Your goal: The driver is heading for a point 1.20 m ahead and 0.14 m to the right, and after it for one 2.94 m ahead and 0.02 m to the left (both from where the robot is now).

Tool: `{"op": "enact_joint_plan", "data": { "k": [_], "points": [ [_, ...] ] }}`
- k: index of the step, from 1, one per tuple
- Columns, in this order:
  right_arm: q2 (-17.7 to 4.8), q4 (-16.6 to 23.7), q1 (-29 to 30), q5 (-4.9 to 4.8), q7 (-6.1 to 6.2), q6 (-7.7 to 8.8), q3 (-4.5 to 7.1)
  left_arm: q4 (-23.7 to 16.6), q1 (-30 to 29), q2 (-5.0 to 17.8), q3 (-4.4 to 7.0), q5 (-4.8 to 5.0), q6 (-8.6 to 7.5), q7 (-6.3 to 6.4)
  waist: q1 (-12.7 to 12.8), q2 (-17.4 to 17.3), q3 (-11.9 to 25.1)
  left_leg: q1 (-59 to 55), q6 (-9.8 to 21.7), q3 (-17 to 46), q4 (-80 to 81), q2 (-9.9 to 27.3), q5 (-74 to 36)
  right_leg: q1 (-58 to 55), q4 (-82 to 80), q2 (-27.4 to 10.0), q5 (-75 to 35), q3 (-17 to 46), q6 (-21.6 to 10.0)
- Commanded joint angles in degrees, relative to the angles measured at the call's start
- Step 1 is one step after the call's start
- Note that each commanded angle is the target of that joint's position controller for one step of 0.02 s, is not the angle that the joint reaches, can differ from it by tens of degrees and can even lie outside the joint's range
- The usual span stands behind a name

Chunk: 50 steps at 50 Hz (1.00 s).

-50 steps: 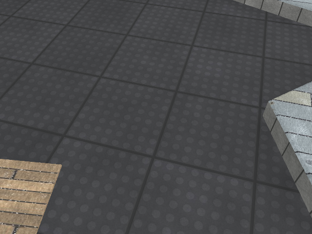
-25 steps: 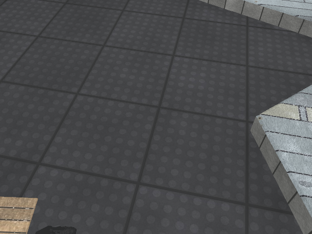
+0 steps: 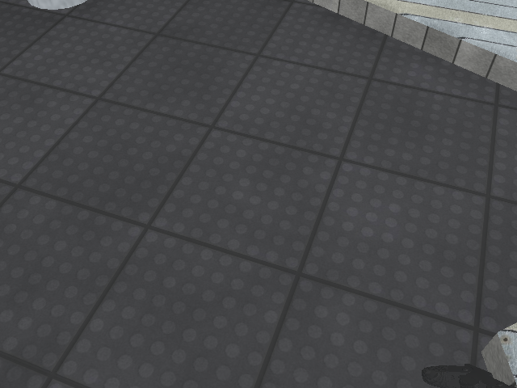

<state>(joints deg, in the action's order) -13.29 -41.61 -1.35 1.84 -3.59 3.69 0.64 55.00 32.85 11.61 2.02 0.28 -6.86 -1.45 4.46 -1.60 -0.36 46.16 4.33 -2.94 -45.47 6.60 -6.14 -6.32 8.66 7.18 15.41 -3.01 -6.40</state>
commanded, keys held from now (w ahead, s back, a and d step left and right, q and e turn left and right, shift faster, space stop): w+shift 0.88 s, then w+e+shift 0.12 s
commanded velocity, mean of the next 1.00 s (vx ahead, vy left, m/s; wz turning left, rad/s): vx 1.00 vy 0.00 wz -0.03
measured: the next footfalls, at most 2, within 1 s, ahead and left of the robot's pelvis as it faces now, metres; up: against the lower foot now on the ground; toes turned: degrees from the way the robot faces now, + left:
left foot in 0.16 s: +0.36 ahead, +0.07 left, +0.00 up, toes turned +3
right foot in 0.60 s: +0.81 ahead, -0.12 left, +0.00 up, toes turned -4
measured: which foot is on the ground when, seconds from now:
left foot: up 0.00-0.14, down 0.16-0.62, up 0.64-1.00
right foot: down 0.00-0.16, up 0.18-0.58, down 0.60-1.00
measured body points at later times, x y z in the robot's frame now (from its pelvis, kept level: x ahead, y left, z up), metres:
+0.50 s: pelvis +0.48 +0.00 +0.00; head +0.51 -0.01 +0.44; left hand +0.73 +0.20 -0.08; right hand +0.37 -0.24 -0.14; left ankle +0.32 +0.07 -0.73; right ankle +0.72 -0.15 -0.68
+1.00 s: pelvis +0.97 -0.04 -0.01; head +1.01 -0.04 +0.44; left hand +0.86 +0.21 -0.14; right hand +1.24 -0.24 -0.08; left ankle +1.21 +0.08 -0.70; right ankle +0.77 -0.11 -0.73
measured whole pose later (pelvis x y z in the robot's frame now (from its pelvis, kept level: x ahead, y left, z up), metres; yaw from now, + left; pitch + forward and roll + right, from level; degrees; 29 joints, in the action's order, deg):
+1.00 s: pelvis +0.97 -0.04 -0.01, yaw -3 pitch +2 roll -1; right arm -13.5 -41.1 4.1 1.8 -3.1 4.6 -1.4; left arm 58.8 31.8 13.2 1.7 0.3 -7.3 -1.0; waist 6.5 -0.5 -2.3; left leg 39.2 4.8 -3.2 -32.2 4.4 -6.6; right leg -14.3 3.9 4.3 19.6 -0.5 -3.6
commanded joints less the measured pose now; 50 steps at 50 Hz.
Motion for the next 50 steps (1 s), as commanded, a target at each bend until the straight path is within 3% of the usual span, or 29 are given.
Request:
{"op": "enact_joint_plan", "data": {
  "k": [1,4,6,7,8,9,10,11,12,14,16,19,20,23,26,28,29,30,31,32,33,34,35,38,40,43,46,48,50],
  "points": [
    [-1.5,4.56,8.17,-0.71,-0.27,0.91,-0.75,-2.14,0.28,7.63,0.75,0.43,-1.6,0.78,-1.54,3.33,-8.9,-11.48,1.63,-4.55,10.05,-3.65,-6.11,10.35,-8.35,-14.36,-39.5,4.51,-0.61],
    [-4.4,4.08,7.0,-0.34,0.93,0.93,-0.01,-0.8,0.92,11.11,0.88,-0.91,-0.61,2.07,-3.43,6.03,-3.36,-17.18,3.52,-7.03,14.22,-10.01,2.05,-2.56,1.35,-16.23,-69.02,2.77,0.36],
    [-8.45,-0.24,-8.28,-0.63,2.38,0.87,1.69,-0.09,-0.93,14.0,1.59,-2.49,0.98,3.29,-11.19,9.33,5.67,-32.12,5.47,-4.74,14.42,-12.47,10.32,-4.41,21.27,-18.23,-79.04,2.82,0.69],
    [-10.36,-4.08,-20.65,-0.49,3.43,0.76,2.84,-0.66,-4.47,14.69,1.87,-2.74,1.62,3.41,-17.35,9.07,10.51,-44.93,7.03,-2.72,16.95,-10.23,11.97,1.38,36.75,-17.45,-72.14,1.56,0.18],
    [-14.68,-6.02,-30.87,0.72,4.63,0.37,4.41,-2.27,-5.86,10.79,1.1,-2.85,1.35,2.95,-19.76,3.8,16.96,-59.41,9.22,8.57,12.82,1.07,28.0,14.82,57.94,-13.16,-47.3,0.61,-1.17],
    [-16.98,-6.05,-27.85,1.8,3.98,0.63,5.22,-4.64,2.14,1.57,-0.98,1.18,0.41,1.11,-10.31,-16.61,23.91,-77.74,19.87,45.88,21.16,17.67,40.58,42.85,81.08,-1.91,10.87,5.6,1.84],
    [-12.02,-5.82,-24.12,0.56,3.06,0.43,5.11,-5.11,-5.63,8.51,0.11,0.43,-0.11,1.79,-12.7,-3.59,18.15,-72.65,17.35,47.13,28.43,13.81,43.38,50.71,80.86,-5.36,6.06,9.23,-0.85],
    [-9.53,-6.58,-20.27,0.16,2.88,1.06,4.46,-7.31,-12.54,8.9,0.28,0.35,-0.44,1.74,-10.96,-0.44,8.57,-62.47,15.09,36.91,30.53,12.03,36.55,51.61,76.47,-8.31,0.53,8.87,-1.3],
    [-6.22,-7.56,-18.49,0.49,2.57,1.5,3.82,-7.7,-14.32,7.67,-0.02,-0.26,-0.44,1.45,-8.28,5.22,3.31,-52.31,13.04,30.81,32.87,9.8,30.02,48.29,72.21,-10.07,-0.87,8.6,-1.46],
    [-2.92,-9.59,-18.27,0.36,3.02,2.41,2.61,-8.2,-13.59,4.94,-0.77,-2.34,1.36,0.16,-3.35,3.63,-0.91,-39.7,10.45,23.25,35.55,5.7,27.59,43.27,67.7,-12.34,-0.54,9.17,-0.08],
    [-3.81,-11.03,-19.45,-0.99,3.03,3.45,2.56,-9.6,-15.57,2.98,-1.36,-3.14,2.63,-0.99,-1.56,1.02,-4.2,-34.88,9.56,18.65,39.35,4.07,27.07,45.14,63.05,-14.66,-1.0,7.77,1.52],
    [-5.66,-11.52,-21.48,-1.46,2.3,4.41,2.76,-14.19,-27.02,4.33,-1.86,-3.1,2.72,-1.52,-2.98,1.79,-8.92,-31.12,9.2,10.89,43.91,0.62,16.81,48.88,50.23,-16.16,-11.02,3.25,3.19],
    [-4.84,-11.74,-22.69,-1.84,2.03,4.72,2.46,-15.18,-30.4,4.42,-2.15,-2.97,2.4,-1.7,-3.81,2.62,-10.16,-29.79,7.97,7.23,43.54,-1.59,7.82,46.28,43.61,-15.61,-15.82,1.32,3.15],
    [-8.26,-12.59,-25.53,-2.81,2.3,5.62,2.98,-16.77,-36.29,4.05,-2.87,-1.65,1.87,-2.54,-5.54,1.52,-9.59,-30.79,6.53,4.63,48.97,-0.12,-2.99,34.21,29.26,-12.57,-28.53,-2.32,1.49],
    [-10.54,-14.03,-28.41,-2.06,2.78,4.88,2.94,-17.1,-37.81,6.52,-2.28,-1.89,1.81,-1.68,-5.94,-0.43,-6.89,-47.75,4.85,1.89,42.92,1.65,-27.51,34.7,23.2,-8.65,-25.0,-4.69,-0.64],
    [-13.1,-14.79,-28.94,-0.59,3.88,3.54,3.3,-15.42,-30.91,9.35,-1.05,-2.33,1.8,-0.63,-1.82,-4.86,-0.06,-54.56,3.51,1.24,28.69,3.58,-47.08,26.98,23.24,-4.26,-15.18,-4.92,-2.1],
    [-14.43,-14.83,-27.65,0.2,4.64,2.54,3.65,-12.18,-20.24,11.61,0.09,-2.22,1.89,0.2,3.33,-6.32,5.7,-53.34,3.01,0.93,15.89,4.25,-49.35,16.46,23.6,-3.01,-10.22,-3.75,-3.09],
    [-14.39,-14.37,-25.3,0.5,5.0,1.92,3.72,-8.37,-8.26,13.99,1.38,-2.54,2.13,1.2,9.12,-5.62,10.57,-46.44,2.65,0.01,-0.35,2.63,-40.8,3.84,22.76,-5.42,-7.35,-1.66,-4.24],
    [-8.32,-12.56,-25.7,0.96,4.65,2.13,2.58,-6.46,1.18,19.14,2.96,-3.37,2.35,2.31,9.85,2.77,17.51,-33.54,3.31,0.33,-23.34,-2.2,-9.07,-9.18,25.95,-18.83,6.65,12.83,-5.15],
    [-1.56,-10.41,-34.42,-3.47,3.18,3.26,1.1,-6.63,-2.53,21.5,3.76,-4.04,2.4,1.5,0.93,21.44,25.82,-11.1,1.22,6.78,-43.16,-12.44,33.16,-22.52,11.75,-32.11,19.97,49.95,-13.53],
    [-7.33,-9.66,-26.65,-2.79,3.92,3.51,1.95,-7.09,-7.83,16.79,3.78,-2.75,2.46,0.68,1.97,10.05,18.58,-3.73,3.12,9.37,-43.21,-7.52,27.68,-18.06,7.53,-27.95,19.44,47.51,-11.48],
    [-7.98,-8.0,-19.24,-2.58,3.87,3.69,2.11,-6.49,-11.22,13.0,2.98,-2.29,1.76,0.52,1.4,4.3,9.23,-2.62,3.02,8.3,-38.91,-5.04,21.92,-8.21,7.44,-25.79,10.07,35.71,-9.83],
    [-6.53,-7.46,-17.31,-1.94,3.65,3.63,1.7,-5.49,-12.59,10.25,2.51,-2.67,1.26,0.3,-0.78,-0.7,4.7,-5.11,2.82,8.23,-34.98,-3.32,20.74,0.4,6.33,-23.61,2.24,29.22,-8.67],
    [-2.68,-6.43,-17.22,0.4,1.74,1.02,0.79,-2.64,-12.14,5.97,1.01,-1.76,0.21,0.84,-6.24,2.54,-0.48,-10.71,1.08,8.2,-27.45,-0.15,21.21,14.91,1.29,-18.74,0.96,19.42,-6.06],
    [-2.18,-3.6,-11.41,1.01,0.84,0.22,0.21,-1.66,-10.81,7.47,1.26,-0.8,-0.55,0.84,-6.48,4.17,-4.8,-6.34,-0.58,6.01,-21.88,1.83,18.9,18.55,-3.25,-17.94,0.86,16.43,-6.94],
    [-3.14,0.65,-0.58,0.57,0.3,0.71,-0.52,-1.49,-9.55,7.5,1.09,-0.34,-1.28,0.24,-5.16,2.3,-9.13,-7.97,-1.35,1.31,-3.75,1.59,5.73,21.73,-6.44,-12.85,-12.11,7.02,-5.39],
    [-2.6,2.44,5.19,-0.36,-0.35,1.24,-1.36,-0.39,-5.73,10.03,1.4,0.69,-2.02,0.37,-3.24,2.6,-9.26,-18.94,-0.3,-2.06,8.83,-1.7,-5.92,21.1,-10.82,-13.92,-25.38,6.31,-4.76],
    [-4.63,3.33,6.81,-0.44,0.32,1.3,-0.92,0.15,-4.59,11.8,1.58,0.45,-1.62,0.69,-2.98,3.1,-8.43,-19.19,0.35,-1.98,13.28,-3.38,-5.65,12.12,-8.56,-15.32,-35.93,6.66,-4.31],
    [-7.45,3.06,3.49,0.13,1.57,1.46,0.12,0.48,-3.84,14.5,1.92,-0.3,-0.86,1.1,-5.09,4.7,-2.88,-23.98,1.38,-2.57,14.2,-7.41,2.72,3.06,2.09,-16.34,-58.35,7.06,-3.39]
  ]
}}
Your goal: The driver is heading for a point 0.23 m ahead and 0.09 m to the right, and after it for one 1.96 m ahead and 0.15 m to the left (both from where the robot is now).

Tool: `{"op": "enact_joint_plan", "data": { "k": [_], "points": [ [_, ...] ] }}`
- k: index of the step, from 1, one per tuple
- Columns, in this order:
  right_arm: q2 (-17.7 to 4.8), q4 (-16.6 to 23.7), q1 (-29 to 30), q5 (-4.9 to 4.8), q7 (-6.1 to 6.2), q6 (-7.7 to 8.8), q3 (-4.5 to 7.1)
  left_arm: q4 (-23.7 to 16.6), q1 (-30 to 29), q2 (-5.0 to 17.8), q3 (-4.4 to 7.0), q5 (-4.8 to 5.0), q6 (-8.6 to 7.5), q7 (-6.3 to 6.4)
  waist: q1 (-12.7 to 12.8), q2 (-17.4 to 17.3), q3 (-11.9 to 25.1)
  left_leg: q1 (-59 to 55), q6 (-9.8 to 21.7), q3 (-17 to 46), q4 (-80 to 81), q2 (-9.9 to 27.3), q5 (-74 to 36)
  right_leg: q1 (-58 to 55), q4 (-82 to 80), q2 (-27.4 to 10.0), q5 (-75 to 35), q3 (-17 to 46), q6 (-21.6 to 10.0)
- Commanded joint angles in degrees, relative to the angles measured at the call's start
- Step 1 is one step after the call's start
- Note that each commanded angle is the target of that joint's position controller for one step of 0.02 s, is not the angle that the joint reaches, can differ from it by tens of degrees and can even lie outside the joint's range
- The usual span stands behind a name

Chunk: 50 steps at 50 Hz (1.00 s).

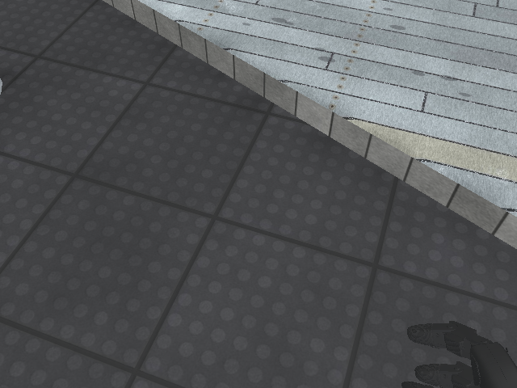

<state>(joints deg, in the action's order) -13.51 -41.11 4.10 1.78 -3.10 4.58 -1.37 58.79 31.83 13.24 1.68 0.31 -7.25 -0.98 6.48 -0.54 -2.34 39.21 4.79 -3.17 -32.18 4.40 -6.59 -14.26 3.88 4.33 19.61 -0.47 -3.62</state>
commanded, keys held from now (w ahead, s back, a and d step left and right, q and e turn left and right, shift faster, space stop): w+e+shift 0.26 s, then w+q+shift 0.74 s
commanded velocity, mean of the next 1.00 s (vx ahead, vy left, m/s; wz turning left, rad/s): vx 1.00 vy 0.00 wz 0.17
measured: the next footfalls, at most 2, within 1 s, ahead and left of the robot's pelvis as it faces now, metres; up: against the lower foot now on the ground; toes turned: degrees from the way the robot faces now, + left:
left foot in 0.06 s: +0.28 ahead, +0.12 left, +0.00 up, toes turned +0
right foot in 0.50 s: +0.66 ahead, -0.19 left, +0.00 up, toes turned -14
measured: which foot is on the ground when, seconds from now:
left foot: up 0.00-0.04, down 0.06-0.50, up 0.52-0.94, down 0.96-1.00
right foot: down 0.00-0.04, up 0.06-0.48, down 0.50-0.96, up 0.98-1.00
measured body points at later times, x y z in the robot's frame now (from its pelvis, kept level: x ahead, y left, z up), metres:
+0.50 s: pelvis +0.48 -0.05 -0.02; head +0.50 -0.06 +0.43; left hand +0.77 +0.11 -0.08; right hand +0.31 -0.26 -0.15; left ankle +0.25 +0.12 -0.71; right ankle +0.62 -0.17 -0.73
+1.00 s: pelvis +0.94 -0.07 -0.03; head +0.95 -0.07 +0.42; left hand +0.91 +0.19 -0.18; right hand +1.14 -0.31 -0.13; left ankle +1.06 -0.05 -0.73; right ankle +0.68 -0.21 -0.61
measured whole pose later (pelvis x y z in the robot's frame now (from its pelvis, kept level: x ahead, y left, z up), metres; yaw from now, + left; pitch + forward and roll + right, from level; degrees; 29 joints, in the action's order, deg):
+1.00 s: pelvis +0.94 -0.07 -0.03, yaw +11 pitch -1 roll -2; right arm -16.2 -45.2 -7.0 0.6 -2.2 2.2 3.1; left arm 53.1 21.3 13.0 2.2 -1.9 -3.5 0.8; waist -1.6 -1.5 -2.2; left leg 31.4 11.7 -8.5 -43.9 -5.8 14.1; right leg -2.4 64.5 -4.0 23.7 -12.5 2.5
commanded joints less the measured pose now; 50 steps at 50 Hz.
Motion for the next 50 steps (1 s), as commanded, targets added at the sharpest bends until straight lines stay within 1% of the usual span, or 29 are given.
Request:
{"op": "enact_joint_plan", "data": {
  "k": [1,2,3,4,5,6,7,10,13,15,19,21,23,24,25,26,27,28,30,31,34,40,41,42,44,47,48,49,50],
  "points": [
    [-9.27,0.9,-8.85,0.25,1.82,0.73,3.01,-3.1,-3.13,14.42,2.57,-1.08,0.19,1.08,-10.61,5.15,3.9,-24.12,1.6,-0.96,0.86,-6.51,8.69,9.53,16.56,-13.95,-67.67,5.08,-5.51],
    [-10.81,-2.53,-20.44,0.17,2.72,0.92,3.99,-3.25,-4.92,15.42,2.82,-1.57,0.95,1.49,-16.33,5.13,9.55,-36.11,1.9,-0.26,2.23,-6.25,11.83,13.2,30.75,-12.71,-63.27,4.8,-4.99],
    [-14.63,-4.78,-30.8,1.13,3.91,0.94,5.38,-4.42,-5.63,12.28,2.25,-2.0,1.03,1.47,-19.82,3.7,15.73,-50.26,2.42,7.16,-0.39,2.24,21.21,24.18,47.63,-10.16,-48.24,4.44,-4.98],
    [-19.81,-4.79,-32.82,3.95,4.11,1.16,7.0,-6.66,3.22,0.36,-0.07,0.58,0.93,0.87,-12.69,-13.3,25.72,-67.85,7.83,36.1,4.01,22.13,39.4,45.7,72.49,-2.43,-0.49,2.42,-3.33],
    [-16.21,-4.21,-30.94,2.05,3.15,0.69,6.91,-7.42,-0.17,6.48,0.99,1.75,0.84,1.31,-13.89,-11.88,28.79,-66.05,8.43,50.59,15.16,23.0,47.12,52.12,79.71,-1.81,4.14,5.81,-4.6],
    [-11.95,-4.27,-24.7,1.64,2.98,0.97,6.17,-8.92,-8.47,8.51,1.68,1.18,1.22,1.56,-12.47,-6.96,15.91,-56.57,5.88,38.46,16.42,19.41,45.14,56.58,78.34,-6.02,-2.71,5.44,-4.86],
    [-8.61,-4.64,-22.03,1.37,2.76,1.37,5.61,-9.47,-11.77,7.84,1.54,0.53,1.57,1.1,-11.62,-2.03,9.54,-48.08,4.82,29.77,17.24,17.7,35.01,55.92,75.32,-8.07,-5.8,4.97,-4.64],
    [-3.37,-8.47,-23.08,0.22,2.81,2.12,4.25,-10.47,-12.67,2.91,1.27,-1.48,4.48,-0.67,-6.62,-3.04,2.83,-34.65,0.62,12.25,20.65,12.29,21.32,51.17,72.24,-11.4,-6.52,4.62,-3.75],
    [-3.34,-9.98,-23.05,-1.18,2.35,3.38,4.33,-14.85,-19.4,1.51,0.75,-1.84,6.5,-2.01,-5.02,-3.69,-1.9,-30.94,-0.33,1.84,24.12,11.91,13.42,56.37,69.37,-13.37,-10.55,2.41,-2.45],
    [-2.85,-11.06,-24.11,-0.08,2.14,4.09,3.89,-17.2,-24.42,0.83,-0.1,-2.13,5.94,-2.69,-4.88,-3.33,-4.55,-26.39,0.46,-3.17,27.14,7.67,10.19,54.86,59.85,-11.98,-17.09,2.6,-2.5],
    [-8.62,-13.03,-27.34,-1.58,2.58,4.21,4.55,-19.58,-32.63,3.51,-0.81,-2.11,4.4,-3.57,-4.72,0.53,-9.21,-26.66,4.39,-5.24,35.43,8.34,-1.11,44.15,35.77,-8.45,-24.98,-4.66,-3.21],
    [-10.82,-13.73,-29.0,-2.05,2.71,3.68,4.46,-19.06,-32.99,4.85,-0.5,-2.23,4.03,-2.98,-4.76,0.22,-5.54,-36.43,4.98,-5.04,31.25,7.83,-22.92,40.6,32.7,-5.34,-24.17,-7.14,-3.8],
    [-15.83,-14.64,-29.04,-0.94,3.27,2.27,5.49,-17.6,-24.88,8.06,0.49,-3.1,3.42,-1.6,0.66,-4.79,-0.08,-43.05,4.13,-4.32,14.81,10.35,-45.22,32.38,30.84,-2.5,-12.83,-5.46,-5.05],
    [-16.26,-14.58,-27.68,-0.53,3.56,1.2,5.75,-13.51,-12.54,10.11,1.65,-3.33,3.23,-0.65,6.43,-5.1,6.53,-40.16,3.21,-4.23,0.03,8.69,-40.2,19.32,28.09,-1.9,-10.87,-4.18,-5.52],
    [-13.52,-13.39,-27.31,-0.31,3.48,0.95,5.27,-10.22,-2.17,14.29,3.24,-4.06,3.13,0.53,9.87,-4.2,13.07,-28.34,3.05,-3.45,-17.4,4.66,-22.75,3.2,29.66,-7.66,-4.53,1.33,-5.15],
    [-0.11,-10.5,-36.54,-2.19,1.94,1.16,2.59,-10.66,-1.86,22.04,5.11,-6.04,2.67,1.42,0.83,15.68,22.62,-5.88,1.63,-0.2,-43.15,-3.96,32.01,-14.27,24.1,-28.71,14.37,31.09,-8.32],
    [-5.59,-9.99,-33.42,-3.84,2.65,1.34,3.87,-11.38,-2.39,19.18,5.02,-4.55,2.54,0.73,2.66,10.24,27.28,-1.57,3.17,7.49,-51.58,-5.11,32.44,-11.42,12.2,-30.9,22.16,45.11,-7.87],
    [-7.59,-8.62,-25.91,-3.59,3.01,1.32,4.65,-10.82,-8.71,14.75,4.07,-3.96,2.0,0.62,0.46,5.55,14.01,2.77,3.66,7.63,-49.67,-1.25,23.89,-1.43,11.26,-27.18,17.84,33.53,-5.74],
    [-5.36,-9.65,-23.7,-2.26,2.53,0.69,4.48,-10.03,-13.91,8.72,2.85,-3.42,1.11,0.18,-3.16,2.11,3.77,-1.05,3.1,7.65,-43.48,2.62,18.93,13.12,9.84,-22.15,-2.04,16.81,-2.54],
    [-3.76,-9.35,-26.3,-1.24,1.89,-0.39,4.28,-9.17,-14.3,7.34,2.46,-2.6,0.97,0.51,-5.93,6.34,4.25,-3.47,2.17,6.67,-42.98,3.12,18.62,17.23,8.14,-22.17,-1.32,13.59,-2.78],
    [-1.38,-6.73,-20.76,-0.95,0.41,-3.16,4.35,-6.81,-13.28,4.23,1.63,-0.99,-0.42,0.22,-7.83,5.17,-0.66,0.2,0.8,5.79,-40.76,5.64,16.41,21.15,4.12,-20.92,-7.36,3.2,-0.82],
    [-2.02,-0.63,-6.09,-0.96,-1.35,-3.32,3.21,-5.96,-12.35,5.53,1.68,-1.57,-1.63,0.83,-8.22,2.44,-6.79,1.0,2.39,-2.74,-20.76,2.93,1.46,21.27,0.38,-15.45,-29.46,-15.44,1.25],
    [-2.46,-1.41,-5.62,-1.5,-1.38,-3.41,3.23,-6.1,-12.41,5.57,1.46,-1.53,-1.37,1.31,-7.6,0.91,-5.45,-1.7,3.23,-6.55,-17.95,-0.75,0.24,18.5,0.43,-12.36,-37.99,-18.36,2.58],
    [-1.62,0.78,-4.11,-0.97,-1.73,-3.13,2.61,-6.33,-11.4,8.67,1.8,-1.2,-1.63,1.55,-8.84,3.93,-6.75,-4.77,4.57,-6.58,-12.6,-0.01,-0.59,18.81,2.77,-16.31,-49.58,-18.48,2.77],
    [-4.87,-0.34,-6.69,-0.69,-1.24,-2.94,3.34,-6.43,-9.54,11.23,2.34,-1.07,-0.25,2.58,-10.77,4.47,-3.34,-8.61,6.37,-10.34,-9.82,-5.29,2.21,10.04,10.74,-16.85,-72.67,-19.15,3.73],
    [-10.99,-8.13,-33.75,-2.04,0.41,-2.77,6.67,-10.96,-15.84,15.95,4.05,-1.64,2.85,3.41,-23.24,5.45,12.38,-36.62,9.57,-7.52,-10.04,-11.81,12.33,13.4,47.3,-18.78,-84.96,-15.95,1.41],
    [-12.5,-8.75,-36.09,-1.8,1.51,-2.34,7.85,-10.82,-16.64,14.48,4.04,-2.07,3.26,2.34,-23.05,1.45,9.74,-43.03,11.43,-0.66,-3.27,-9.43,13.32,23.62,66.2,-14.37,-51.06,-15.2,2.69],
    [-17.65,-8.56,-29.92,-1.58,2.47,-2.8,9.08,-13.34,-14.38,4.24,1.61,-3.39,2.76,1.25,-13.5,-13.7,3.95,-48.94,15.66,15.81,-5.68,-0.56,0.62,46.42,89.1,-3.5,8.24,-11.75,4.81],
    [-22.03,-6.76,-28.32,-0.13,2.49,-3.93,10.29,-19.42,-14.89,4.54,0.9,-1.99,1.2,1.39,-11.48,-13.37,14.35,-57.7,24.87,42.28,8.51,5.93,15.0,59.73,96.96,-0.61,9.22,-0.48,5.53]
  ]
}}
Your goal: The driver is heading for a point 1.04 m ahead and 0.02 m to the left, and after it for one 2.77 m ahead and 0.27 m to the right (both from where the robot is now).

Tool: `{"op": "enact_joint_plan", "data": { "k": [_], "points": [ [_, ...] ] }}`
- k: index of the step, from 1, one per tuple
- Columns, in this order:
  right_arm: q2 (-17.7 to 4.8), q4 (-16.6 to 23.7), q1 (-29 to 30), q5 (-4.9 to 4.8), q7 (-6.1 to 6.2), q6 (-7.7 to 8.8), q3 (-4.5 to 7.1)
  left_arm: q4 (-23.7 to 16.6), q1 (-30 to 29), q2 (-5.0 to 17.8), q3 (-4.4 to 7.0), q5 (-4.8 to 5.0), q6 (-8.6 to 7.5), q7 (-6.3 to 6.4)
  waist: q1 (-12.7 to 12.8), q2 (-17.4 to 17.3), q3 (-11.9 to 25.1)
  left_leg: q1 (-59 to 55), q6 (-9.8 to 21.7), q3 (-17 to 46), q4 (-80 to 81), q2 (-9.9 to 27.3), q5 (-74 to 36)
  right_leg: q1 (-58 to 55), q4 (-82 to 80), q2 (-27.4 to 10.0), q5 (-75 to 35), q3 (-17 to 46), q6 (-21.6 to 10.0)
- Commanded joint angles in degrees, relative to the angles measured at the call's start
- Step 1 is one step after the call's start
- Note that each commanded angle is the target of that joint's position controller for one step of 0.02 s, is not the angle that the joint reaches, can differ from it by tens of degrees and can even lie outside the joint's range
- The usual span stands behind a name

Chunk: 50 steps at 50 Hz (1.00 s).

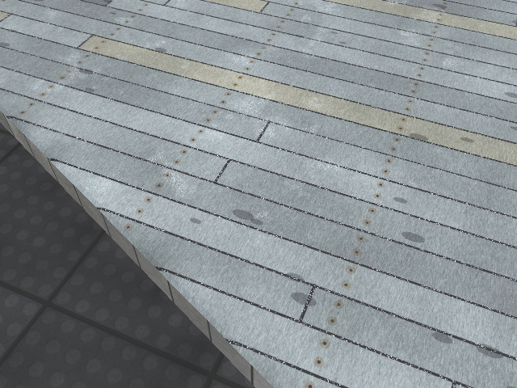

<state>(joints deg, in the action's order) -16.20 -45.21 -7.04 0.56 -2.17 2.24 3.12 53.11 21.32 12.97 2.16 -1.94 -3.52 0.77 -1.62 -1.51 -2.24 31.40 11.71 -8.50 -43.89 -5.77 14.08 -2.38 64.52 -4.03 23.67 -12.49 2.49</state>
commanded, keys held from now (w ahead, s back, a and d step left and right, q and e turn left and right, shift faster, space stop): w+q+shift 0.26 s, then w+e+shift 0.60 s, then e+shift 0.14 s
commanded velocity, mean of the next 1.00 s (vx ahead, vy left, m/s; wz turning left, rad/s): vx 0.96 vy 0.00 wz -0.05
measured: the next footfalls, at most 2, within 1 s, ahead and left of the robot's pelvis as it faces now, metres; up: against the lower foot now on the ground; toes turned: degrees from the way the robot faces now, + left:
right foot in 0.42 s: +0.60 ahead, -0.04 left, +0.13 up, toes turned +18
left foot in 0.84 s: +0.93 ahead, +0.21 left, +0.13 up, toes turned +0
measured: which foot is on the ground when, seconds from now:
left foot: down 0.00-0.42, up 0.44-0.82, down 0.84-1.00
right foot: up 0.00-0.40, down 0.42-0.82, up 0.84-1.00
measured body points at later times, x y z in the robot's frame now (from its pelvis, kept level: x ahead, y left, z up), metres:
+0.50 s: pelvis +0.47 +0.00 +0.08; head +0.47 +0.01 +0.53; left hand +0.59 +0.27 -0.01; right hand +0.57 -0.26 -0.04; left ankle +0.22 +0.03 -0.51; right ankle +0.56 -0.05 -0.56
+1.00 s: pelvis +0.92 +0.09 +0.17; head +0.95 +0.10 +0.62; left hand +1.09 +0.38 +0.08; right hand +1.01 -0.20 +0.08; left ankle +0.89 +0.21 -0.56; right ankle +0.86 +0.01 -0.46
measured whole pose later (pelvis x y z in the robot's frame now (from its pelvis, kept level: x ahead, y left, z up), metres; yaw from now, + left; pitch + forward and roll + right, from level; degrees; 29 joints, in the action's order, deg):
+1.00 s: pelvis +0.92 +0.09 +0.17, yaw -6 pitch +3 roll +2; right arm -16.1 -40.4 -15.6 2.3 0.7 6.5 2.3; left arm 40.1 12.5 21.4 5.4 -0.7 -0.8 -0.4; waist -0.7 3.2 0.8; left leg 11.1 -0.2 -5.8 -24.8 0.3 17.1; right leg 33.6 73.6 1.0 20.9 -0.2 -3.5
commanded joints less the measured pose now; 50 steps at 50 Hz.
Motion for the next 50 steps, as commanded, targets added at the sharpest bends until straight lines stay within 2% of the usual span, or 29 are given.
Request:
{"op": "enact_joint_plan", "data": {
  "k": [1,2,4,6,9,10,11,13,15,17,18,20,21,22,23,24,26,27,31,32,34,36,39,41,42,43,44,46,50],
  "points": [
    [-17.53,-1.35,-16.46,1.39,1.88,-1.59,5.76,-14.95,-7.76,6.56,0.02,-0.11,-3.85,-0.16,-3.38,-2.71,11.97,-48.12,15.8,54.1,29.17,19.14,6.44,52.06,32.9,3.73,1.92,16.87,-1.72],
    [-13.52,-2.09,-14.95,0.9,1.7,-1.5,4.97,-14.12,-10.12,7.39,0.08,-0.41,-4.23,-0.03,-1.65,5.77,5.1,-39.35,11.56,50.0,31.34,17.03,8.31,50.88,28.13,1.71,-1.8,16.66,-2.52],
    [-8.62,-1.54,-12.89,-0.2,1.85,0.14,3.37,-14.57,-10.6,6.49,-0.55,-2.17,-3.05,0.16,2.45,8.23,1.08,-26.1,9.53,41.66,30.35,12.84,-6.48,45.59,22.57,-1.55,-3.65,17.19,-1.38],
    [-7.49,-0.67,-11.71,-0.72,2.14,1.48,2.52,-15.53,-10.68,4.72,-1.28,-2.81,-0.85,-0.39,4.43,8.39,1.09,-17.04,9.17,35.98,31.76,9.53,-6.66,43.59,19.73,-3.76,-2.81,16.1,0.75],
    [-7.31,-2.45,-20.43,-1.15,2.22,3.13,2.02,-22.26,-23.04,0.73,-2.63,-2.91,0.2,0.49,-0.16,3.92,-0.53,-24.45,12.22,43.43,26.93,10.33,-9.6,70.97,48.99,-2.38,6.62,15.85,0.36],
    [-7.01,-3.53,-27.96,-0.67,3.15,3.98,2.3,-25.63,-31.32,-0.6,-3.57,-4.28,-0.52,0.53,-5.75,2.13,0.47,-36.22,11.96,48.67,21.9,10.52,-18.99,83.0,58.58,-1.85,14.82,18.69,-1.31],
    [-7.44,-5.88,-36.51,0.15,4.41,4.7,2.36,-28.96,-37.42,0.01,-3.92,-3.74,-1.44,-0.19,-8.99,4.5,1.77,-49.68,11.23,48.02,19.03,11.76,-27.56,93.87,55.43,-0.97,22.22,20.24,-2.97],
    [-8.02,-8.03,-39.54,0.81,5.8,4.6,2.59,-34.01,-44.3,-1.58,-5.0,-2.67,-1.75,-0.6,-8.08,2.92,1.78,-54.85,8.78,48.25,20.71,13.79,-26.7,101.04,51.38,1.1,26.24,19.85,-5.38],
    [-9.22,-5.9,-32.87,-0.21,6.02,3.93,2.58,-35.37,-41.29,-2.05,-6.26,-2.57,-0.67,-0.97,-2.37,4.9,1.5,-42.5,5.34,39.88,31.07,13.68,-24.7,87.63,34.08,0.48,18.38,14.42,-6.03],
    [-4.79,-1.02,-18.57,-1.73,4.25,3.42,1.0,-33.26,-36.77,-1.24,-6.24,-1.87,0.28,-1.12,1.43,6.89,0.59,-13.23,2.14,25.96,43.24,7.61,-44.85,43.7,7.64,1.37,-6.9,5.84,-6.97],
    [-6.62,-0.19,-17.21,-2.64,2.94,3.79,1.16,-29.9,-29.27,-0.95,-5.43,-2.18,1.5,-0.87,3.55,2.44,8.0,-8.58,1.99,22.21,39.87,7.65,-72.88,25.55,9.76,5.3,-12.78,2.65,-7.77],
    [-14.25,-1.2,-18.13,-1.69,2.59,5.56,4.01,-23.71,-6.27,4.86,-1.89,-0.78,2.19,0.28,12.05,-7.48,18.17,-19.01,-0.73,23.28,13.32,14.02,-105.46,11.15,5.79,7.34,-2.11,8.52,-10.71],
    [-14.97,-0.91,-15.08,-0.93,2.73,5.43,5.11,-20.13,4.4,8.68,0.52,-0.16,1.97,0.39,18.71,-3.22,21.3,-20.19,-2.86,21.55,-6.79,11.73,-102.27,5.21,-5.46,8.37,1.58,11.22,-13.23],
    [-8.64,0.91,-10.62,0.03,2.45,5.72,4.0,-15.64,9.7,13.66,2.24,-0.6,1.08,-0.36,20.22,11.57,21.47,-12.68,-5.99,20.44,-37.58,0.84,-40.43,-0.38,-14.04,3.53,0.61,24.98,-18.29],
    [-1.56,4.46,-19.67,0.26,0.21,5.89,1.87,-14.03,2.2,15.53,2.4,1.04,1.91,-0.17,7.86,28.47,20.09,5.64,-9.34,20.52,-50.0,-10.52,4.67,-2.79,-36.25,-8.03,-6.77,66.5,-27.09],
    [-2.65,5.01,-20.07,2.91,-0.51,5.89,1.15,-15.67,-6.16,10.57,2.16,2.79,1.65,-0.24,3.35,15.52,11.77,11.78,-7.38,18.48,-51.43,-3.74,2.48,3.39,-40.97,-7.1,6.97,74.55,-27.45],
    [-0.96,7.77,-11.55,3.63,-0.51,4.91,0.1,-12.53,-8.19,3.81,1.31,1.86,0.21,-0.08,0.14,-1.27,0.04,12.69,-7.91,18.32,-46.73,0.85,3.49,18.85,-42.87,-4.79,6.76,64.48,-23.83],
    [-0.63,10.42,-6.64,3.71,-0.16,4.1,-0.66,-10.74,-6.68,2.94,1.19,0.57,-0.73,0.3,0.06,-3.79,-1.77,13.72,-8.5,17.74,-44.55,2.54,5.26,22.62,-43.6,-3.1,5.54,58.4,-22.26],
    [-0.17,17.59,4.43,2.55,1.47,2.22,-3.16,-5.96,-1.76,5.57,1.42,1.48,-2.15,-0.61,-1.29,0.84,-3.97,14.56,-9.69,11.18,-26.66,6.96,12.0,28.61,-51.43,4.8,-3.24,37.49,-19.89],
    [-2.13,19.54,6.2,2.0,0.85,2.48,-3.45,-7.39,-2.65,7.45,2.03,1.17,-1.72,-0.26,-1.15,2.08,-4.89,7.4,-11.03,8.34,-14.14,7.33,8.74,32.8,-55.76,5.45,-7.28,36.08,-21.09],
    [1.05,20.6,9.09,0.8,-0.93,2.78,-4.88,-8.44,-1.85,7.77,2.51,1.81,-2.11,-0.04,0.83,2.29,-2.13,-10.44,-13.02,7.11,0.63,6.69,-8.88,37.6,-59.92,6.29,-15.49,32.46,-18.7],
    [0.48,19.06,8.69,0.8,-0.97,3.37,-4.57,-8.8,-0.47,13.04,3.93,2.77,-3.36,-0.78,2.31,2.4,2.37,-18.6,-12.03,7.33,5.41,4.44,-20.15,28.63,-60.33,2.78,-33.02,33.45,-16.8],
    [-4.02,16.93,4.09,1.4,0.74,3.75,-2.49,-7.7,4.11,16.18,4.95,2.47,-2.64,-0.71,0.75,3.67,9.6,-23.58,-10.32,6.56,14.02,0.58,-10.31,11.69,-40.19,3.69,-58.61,31.15,-12.71],
    [-8.76,13.51,-12.52,1.63,3.04,4.09,-0.06,-9.96,-0.19,15.21,4.95,2.45,-2.85,-1.44,-8.03,4.49,18.54,-45.8,-8.73,11.43,15.44,7.72,-6.81,22.0,-14.98,5.96,-48.62,29.75,-10.04],
    [-11.8,12.51,-19.01,3.14,4.22,3.8,1.21,-11.86,1.19,6.42,2.78,2.03,-2.92,-1.47,-7.8,-5.36,21.95,-56.79,-6.77,25.8,14.78,23.51,4.39,33.24,-0.38,7.55,-3.92,25.11,-10.47],
    [-13.71,12.75,-16.2,4.67,3.83,3.74,1.63,-14.55,6.71,5.19,1.29,4.76,-2.01,-0.39,-3.8,-16.0,28.47,-62.89,1.1,52.11,20.26,35.85,5.14,45.66,15.9,8.63,2.87,18.36,-8.49],
    [-7.54,13.46,-12.27,3.67,3.5,3.7,1.24,-13.68,1.12,9.51,2.03,2.92,-0.78,0.34,-4.57,-3.41,20.11,-53.78,2.1,47.85,23.63,31.73,2.8,49.63,16.73,4.39,-3.82,17.21,-8.37],
    [-2.19,10.91,-10.35,3.16,2.68,4.93,-0.49,-15.61,-7.72,9.6,2.58,1.79,0.58,-0.42,-3.29,3.56,7.87,-41.81,0.1,29.48,22.57,26.91,-30.78,49.79,15.11,2.7,-4.43,16.46,-6.68],
    [-2.21,5.79,-11.08,0.38,2.97,5.32,-0.64,-19.98,-10.87,5.84,1.87,0.39,3.37,-2.16,1.82,-4.67,2.46,-33.12,-5.76,13.77,25.55,22.56,-46.26,51.13,5.83,1.33,-2.1,15.34,-4.71]
  ]
}}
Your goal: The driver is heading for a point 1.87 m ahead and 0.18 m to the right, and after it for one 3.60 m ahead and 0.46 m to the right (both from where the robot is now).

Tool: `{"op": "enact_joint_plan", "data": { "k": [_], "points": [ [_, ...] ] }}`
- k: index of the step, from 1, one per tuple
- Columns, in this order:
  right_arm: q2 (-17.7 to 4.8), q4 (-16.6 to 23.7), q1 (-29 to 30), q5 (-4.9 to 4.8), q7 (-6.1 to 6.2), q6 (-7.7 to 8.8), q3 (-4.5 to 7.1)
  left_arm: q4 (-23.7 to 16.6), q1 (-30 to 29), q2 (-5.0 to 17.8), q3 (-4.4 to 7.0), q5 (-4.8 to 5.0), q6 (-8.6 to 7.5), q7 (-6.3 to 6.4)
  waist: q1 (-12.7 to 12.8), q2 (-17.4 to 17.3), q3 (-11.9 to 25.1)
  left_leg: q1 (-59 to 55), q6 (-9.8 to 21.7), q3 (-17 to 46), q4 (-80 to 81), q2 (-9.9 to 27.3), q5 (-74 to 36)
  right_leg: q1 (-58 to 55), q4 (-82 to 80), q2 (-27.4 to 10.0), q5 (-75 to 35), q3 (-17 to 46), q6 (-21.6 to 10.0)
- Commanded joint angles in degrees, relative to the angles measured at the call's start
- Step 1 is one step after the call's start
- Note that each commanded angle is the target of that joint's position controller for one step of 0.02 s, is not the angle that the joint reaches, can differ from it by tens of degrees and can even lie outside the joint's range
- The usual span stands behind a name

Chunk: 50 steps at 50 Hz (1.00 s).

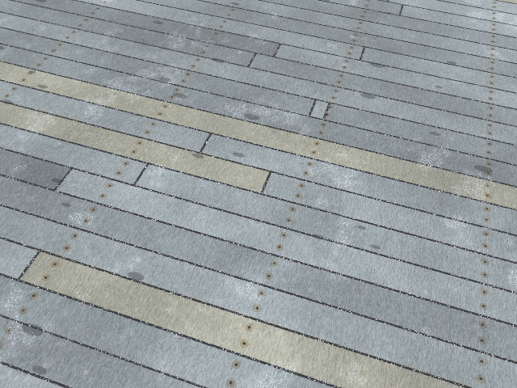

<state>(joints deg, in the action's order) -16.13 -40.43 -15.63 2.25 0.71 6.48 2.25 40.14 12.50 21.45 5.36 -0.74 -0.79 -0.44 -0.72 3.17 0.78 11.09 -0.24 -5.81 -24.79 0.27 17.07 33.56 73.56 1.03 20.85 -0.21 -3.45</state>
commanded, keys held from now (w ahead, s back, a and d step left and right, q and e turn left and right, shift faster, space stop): e+shift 0.38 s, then q+shift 0.62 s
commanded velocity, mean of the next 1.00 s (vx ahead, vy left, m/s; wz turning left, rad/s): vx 0.13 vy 0.00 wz -0.18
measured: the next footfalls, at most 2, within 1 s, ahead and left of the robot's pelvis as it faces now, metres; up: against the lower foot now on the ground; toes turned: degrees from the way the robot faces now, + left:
right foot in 0.20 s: +0.35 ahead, -0.07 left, +0.00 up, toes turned -10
left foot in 0.62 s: +0.41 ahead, +0.10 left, +0.00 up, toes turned -24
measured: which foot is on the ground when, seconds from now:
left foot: down 0.00-0.18, up 0.20-0.60, down 0.62-1.00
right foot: up 0.00-0.18, down 0.20-0.62, up 0.64-1.00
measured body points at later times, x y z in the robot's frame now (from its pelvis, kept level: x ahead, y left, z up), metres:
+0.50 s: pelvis +0.26 +0.01 -0.01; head +0.31 -0.01 +0.44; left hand +0.46 +0.23 -0.13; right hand +0.33 -0.29 -0.11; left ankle +0.41 +0.12 -0.69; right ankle +0.31 -0.07 -0.74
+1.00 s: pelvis +0.30 +0.03 +0.00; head +0.34 +0.03 +0.45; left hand +0.50 +0.28 -0.10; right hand +0.36 -0.28 -0.10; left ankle +0.38 +0.11 -0.74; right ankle +0.28 -0.08 -0.72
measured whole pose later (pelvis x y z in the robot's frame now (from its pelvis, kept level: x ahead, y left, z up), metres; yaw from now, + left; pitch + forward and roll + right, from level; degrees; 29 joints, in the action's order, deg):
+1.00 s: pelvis +0.30 +0.03 +0.00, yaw -4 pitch +2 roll -1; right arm -18.7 -38.6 -15.6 0.7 -1.2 -3.7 5.9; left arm 37.8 7.0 17.2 1.5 -0.2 1.6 2.2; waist -2.7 -0.7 -3.3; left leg 20.3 0.9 17.6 -25.7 -9.0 6.0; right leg 17.3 34.1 6.3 23.4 6.4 0.1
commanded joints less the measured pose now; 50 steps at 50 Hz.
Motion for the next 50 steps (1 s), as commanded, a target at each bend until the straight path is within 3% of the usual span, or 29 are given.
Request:
{"op": "enact_joint_plan", "data": {
  "k": [1,2,4,6,8,9,10,11,12,13,14,15,16,19,23,28,30,31,32,33,34,36,39,41,45,48,50],
  "points": [
    [-3.01,0.67,0.1,-1.65,0.35,1.05,0.26,-8.67,-3.72,-3.05,-1.7,-1.19,0.76,-1.54,2.33,-11.05,-1.77,-8.9,5.34,7.36,8.49,15.19,-49.41,13.09,-8.09,-3.61,-2.87,2.01,1.54],
    [-3.81,0.6,3.78,-1.87,0.5,1.03,0.36,-9.48,-4.07,-3.32,-2.12,-1.38,0.7,-2.2,3.89,-12.31,-3.16,-4.04,4.42,2.67,10.07,12.88,-46.9,8.64,-15.98,-3.45,-7.9,0.63,1.74],
    [-4.91,0.12,6.72,-2.38,0.45,1.19,0.66,-8.23,-2.44,-2.97,-2.52,-1.72,0.61,-3.79,5.09,-10.25,-3.1,5.17,2.26,-5.77,9.36,7.66,-41.03,-8.8,-32.65,-0.11,-23.05,-5.36,1.37],
    [-8.91,-0.46,4.91,-2.72,0.59,1.39,1.73,-6.4,1.84,-1.0,-1.81,-1.76,0.9,-4.11,6.82,-9.04,0.3,5.27,1.76,-6.24,1.74,8.62,-51.67,-20.4,-34.7,3.69,-25.51,-8.53,-0.49],
    [-11.16,0.94,5.6,-3.81,0.49,0.56,2.54,-3.66,12.86,2.94,0.05,-2.8,0.67,-3.24,12.04,-7.35,6.12,6.19,1.02,-4.81,-17.5,10.77,-53.52,-32.88,-36.3,5.08,-24.08,-5.79,-4.6],
    [-9.91,1.25,4.72,-3.6,0.12,-0.37,2.47,-1.92,17.85,5.12,1.18,-2.75,0.34,-2.14,13.81,-2.04,7.89,11.26,-0.46,-4.94,-34.46,7.07,-29.2,-40.0,-40.46,4.03,-27.32,-2.08,-7.15],
    [-5.37,0.91,-0.2,-1.73,-0.28,-1.77,1.67,-3.09,13.56,9.43,2.4,-0.79,0.71,-0.6,9.69,8.57,5.55,20.93,-2.02,-6.77,-57.19,-1.97,18.22,-43.61,-39.63,-4.31,-60.22,7.55,-9.94],
    [-5.82,3.95,-11.01,-1.39,0.21,-3.26,1.3,-7.27,10.57,14.3,3.1,-0.62,0.69,-0.42,3.8,9.0,19.3,27.64,-4.21,3.86,-72.41,-3.44,22.0,-53.4,-38.81,-19.49,-89.01,30.61,-20.98],
    [-8.42,4.27,-10.39,-0.55,0.71,-3.88,0.87,-9.91,5.63,12.78,3.53,0.6,1.35,0.23,5.02,4.43,26.08,29.23,-3.89,10.54,-72.91,-1.54,14.66,-53.03,-46.04,-21.22,-69.75,39.0,-24.62],
    [-9.96,4.43,-6.52,0.08,0.91,-4.32,0.87,-10.14,2.59,8.97,2.52,1.0,1.88,1.08,3.93,-1.58,18.49,29.03,-3.85,11.52,-67.56,0.32,11.17,-42.95,-50.08,-18.08,-52.07,37.11,-23.11],
    [-9.71,5.48,-2.33,0.63,1.03,-4.69,0.84,-8.9,1.75,6.31,1.57,0.91,1.98,1.42,2.54,-4.69,12.09,28.38,-3.85,11.83,-60.52,1.89,10.31,-35.0,-52.54,-13.95,-42.41,33.68,-20.57],
    [-9.01,5.36,-1.65,0.83,1.23,-5.3,0.61,-7.98,1.25,5.09,0.99,0.77,1.75,1.54,0.93,-5.52,7.23,26.49,-3.96,11.3,-55.11,2.64,10.48,-28.98,-53.47,-11.16,-43.23,30.04,-18.17],
    [-8.96,5.08,-2.36,1.02,1.3,-6.41,0.47,-7.19,1.35,4.62,0.68,0.89,1.68,1.46,-0.15,-6.29,5.51,22.48,-4.27,10.82,-50.23,3.01,10.81,-23.0,-53.79,-9.81,-46.18,27.04,-16.64],
    [-5.98,5.61,-0.36,0.42,1.6,-7.81,-0.5,-5.7,1.42,6.09,1.2,-0.36,1.44,0.79,-0.4,-7.04,7.48,16.95,-4.57,10.23,-39.48,2.08,8.73,-17.74,-51.11,-5.67,-51.56,24.06,-14.2],
    [-3.24,5.72,0.89,-0.86,1.56,-7.94,-1.39,-4.73,0.27,2.86,0.1,-0.87,1.51,0.55,0.2,-2.43,9.93,11.51,-1.98,7.87,-30.65,2.05,-1.58,-14.77,-50.88,-4.73,-44.61,19.3,-8.99],
    [-1.84,5.27,2.85,-1.87,0.51,-8.37,-1.71,-2.34,1.28,-1.64,-2.31,-1.7,2.05,0.03,2.49,2.11,5.89,3.49,0.9,6.55,-16.37,1.34,-0.78,-13.87,-53.21,-6.62,-22.93,19.53,-7.69],
    [-2.9,5.46,2.87,-1.61,0.03,-8.05,-1.17,-1.85,1.62,0.39,-2.08,-1.36,2.47,0.92,1.7,1.78,2.4,-0.51,2.86,6.58,-4.7,-1.02,-1.44,-12.76,-50.25,-6.19,-16.32,18.88,-5.76],
    [-4.9,6.43,3.86,-0.9,-0.02,-7.64,-0.78,-1.82,2.92,0.59,-2.0,-1.28,2.5,1.55,2.31,-1.4,0.85,-0.31,4.21,12.76,0.54,1.88,-4.79,-12.8,-46.9,-4.85,-12.93,18.02,-3.45],
    [-10.63,7.92,6.08,-0.54,-0.07,-7.27,0.44,-3.21,5.33,-0.43,-2.2,-0.81,2.49,1.87,5.44,-11.94,0.77,-0.59,8.11,26.67,3.7,11.65,-17.2,-9.86,-39.69,1.64,-4.56,10.69,-0.33],
    [-11.78,6.59,2.8,-0.94,-0.52,-7.44,1.69,-3.58,2.05,0.95,-1.8,-0.86,2.72,2.24,2.37,-15.91,-0.77,3.69,14.74,35.09,6.97,17.9,-23.54,-9.5,-33.19,6.4,3.16,2.86,1.87],
    [-11.43,5.86,-1.13,-0.93,-0.97,-7.5,2.01,-4.89,-1.04,2.26,-1.37,-0.94,2.63,2.33,0.25,-14.61,-1.63,3.11,17.0,38.89,8.43,18.52,-26.17,-6.72,-25.06,6.17,8.77,2.95,2.84],
    [-11.01,5.03,-1.06,-1.47,-0.82,-7.99,2.86,-5.26,-2.54,0.87,-1.45,-0.64,2.69,1.89,1.18,-8.73,-1.45,2.37,14.65,33.98,7.01,12.85,-23.07,-4.2,-16.63,4.8,6.96,5.16,4.41],
    [-9.7,5.84,1.77,-1.77,-0.99,-8.69,3.5,-5.17,-2.26,-0.78,-2.06,-0.69,3.0,1.77,1.93,-9.24,1.45,-0.69,11.12,30.08,5.47,6.26,-20.92,-3.46,-17.41,4.36,4.1,4.16,6.06],
    [-9.41,5.41,-0.24,-1.72,-1.25,-8.91,4.01,-5.88,-4.44,-1.32,-2.37,-0.31,3.08,1.97,0.26,-10.11,2.62,-3.65,10.87,31.8,5.3,5.33,-19.29,-2.83,-21.29,4.68,4.52,3.91,6.44],
    [-11.15,5.01,-2.14,-1.45,-1.27,-9.38,5.51,-6.77,-6.56,-0.86,-2.76,0.33,2.39,2.28,-1.64,-11.87,4.44,-6.01,11.02,37.5,5.4,5.29,-14.16,-5.5,-29.74,5.22,5.26,5.34,5.24],
    [-11.61,5.52,0.32,-1.42,-1.8,-9.54,6.11,-5.94,-3.88,0.15,-2.62,0.63,1.68,2.71,-0.58,-13.33,4.83,-1.9,8.98,39.99,5.86,3.85,-12.8,-13.5,-37.97,6.65,4.11,5.41,3.6],
    [-11.29,6.16,3.77,-1.85,-2.02,-9.53,6.16,-4.47,0.99,0.66,-2.37,0.61,1.22,3.52,2.44,-13.42,4.33,5.44,5.12,39.39,5.83,0.87,-6.71,-24.4,-50.24,6.67,-1.26,4.99,2.21]
  ]
}}
Velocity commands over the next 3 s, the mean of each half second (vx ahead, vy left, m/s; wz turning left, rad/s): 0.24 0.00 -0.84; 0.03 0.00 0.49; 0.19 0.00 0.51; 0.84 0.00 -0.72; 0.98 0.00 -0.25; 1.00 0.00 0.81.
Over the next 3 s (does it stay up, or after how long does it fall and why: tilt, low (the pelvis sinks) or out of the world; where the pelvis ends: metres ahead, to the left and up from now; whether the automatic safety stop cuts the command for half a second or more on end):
stays up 1.56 -0.30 0.00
